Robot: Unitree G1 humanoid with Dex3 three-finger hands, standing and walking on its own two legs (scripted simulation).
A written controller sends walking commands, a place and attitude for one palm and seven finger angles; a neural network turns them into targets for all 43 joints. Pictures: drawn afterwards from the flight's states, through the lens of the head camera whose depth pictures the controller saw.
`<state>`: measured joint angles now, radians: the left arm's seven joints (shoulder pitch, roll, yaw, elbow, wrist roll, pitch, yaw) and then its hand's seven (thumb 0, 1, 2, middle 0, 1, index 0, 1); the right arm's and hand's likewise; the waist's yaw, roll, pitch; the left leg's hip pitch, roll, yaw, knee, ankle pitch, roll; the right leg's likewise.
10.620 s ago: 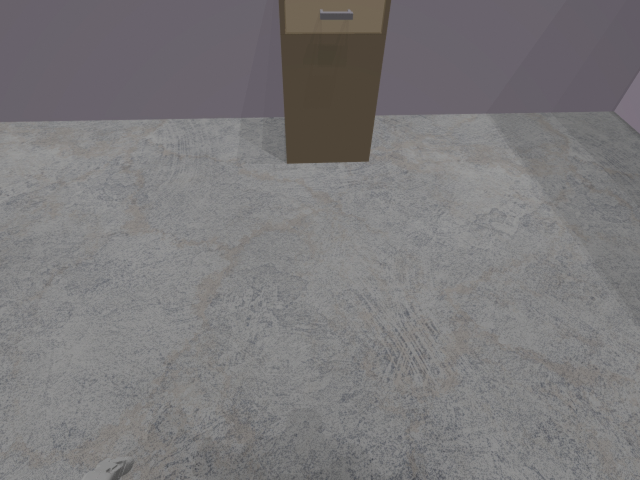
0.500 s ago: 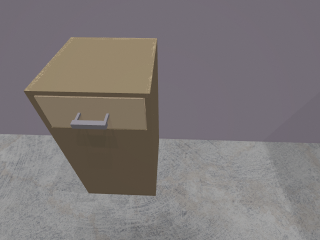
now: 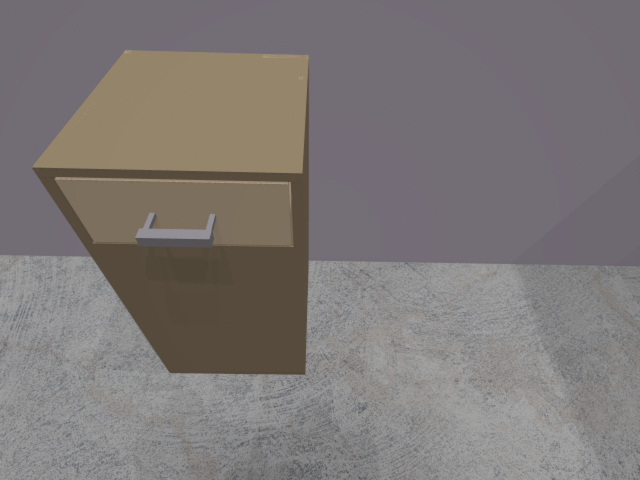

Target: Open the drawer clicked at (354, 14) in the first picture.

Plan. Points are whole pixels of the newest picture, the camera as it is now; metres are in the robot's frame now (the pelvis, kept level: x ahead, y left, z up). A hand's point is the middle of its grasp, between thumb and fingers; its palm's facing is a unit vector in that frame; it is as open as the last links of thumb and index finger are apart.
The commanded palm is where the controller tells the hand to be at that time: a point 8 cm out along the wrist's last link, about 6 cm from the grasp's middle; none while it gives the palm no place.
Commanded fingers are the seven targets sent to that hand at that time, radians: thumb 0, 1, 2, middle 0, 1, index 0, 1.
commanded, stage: look again from close up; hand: left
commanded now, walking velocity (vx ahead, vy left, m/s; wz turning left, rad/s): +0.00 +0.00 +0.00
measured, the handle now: (178, 228) +0.52 +0.28 -0.03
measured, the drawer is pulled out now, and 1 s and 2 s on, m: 0.00 0.00 0.00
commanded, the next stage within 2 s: raise the hand with hooked fingers in 0.32 s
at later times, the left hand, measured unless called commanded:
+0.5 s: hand out of the picture +0.02 +0.24 -0.15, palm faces -0.05 -0.95 -0.30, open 7.4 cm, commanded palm +0.09 +0.27 -0.06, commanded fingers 0.00 0.78 0.85 -0.21 -0.38 -0.21 -0.38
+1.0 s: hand (94, 471) +0.15 +0.28 -0.06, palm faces +0.06 -0.10 -0.99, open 9.5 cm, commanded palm +0.15 +0.27 +0.01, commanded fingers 0.00 0.20 0.60 -0.25 -0.75 -0.25 -0.75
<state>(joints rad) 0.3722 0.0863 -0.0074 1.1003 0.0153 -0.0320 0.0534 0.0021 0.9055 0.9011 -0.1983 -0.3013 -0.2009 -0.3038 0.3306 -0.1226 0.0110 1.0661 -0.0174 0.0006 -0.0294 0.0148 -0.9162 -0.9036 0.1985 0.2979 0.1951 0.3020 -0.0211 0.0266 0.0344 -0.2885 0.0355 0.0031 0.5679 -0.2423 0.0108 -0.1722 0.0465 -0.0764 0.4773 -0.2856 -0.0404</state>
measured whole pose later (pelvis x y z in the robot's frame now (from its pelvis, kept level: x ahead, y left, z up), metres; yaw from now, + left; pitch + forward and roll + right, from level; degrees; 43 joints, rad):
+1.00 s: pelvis -0.03 +0.04 -0.05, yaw +0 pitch +6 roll -1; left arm 0.42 0.38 -0.11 0.01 1.10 0.00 0.49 0.00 0.40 0.69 -0.26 -0.61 -0.26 -0.62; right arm 0.08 -0.25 0.00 0.47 -0.08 0.09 0.00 0.01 -0.90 -0.90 0.20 0.30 0.20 0.30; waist 0.11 0.00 -0.11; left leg -0.66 -0.08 0.00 0.93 -0.37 0.07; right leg -0.63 0.11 0.02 0.92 -0.40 -0.07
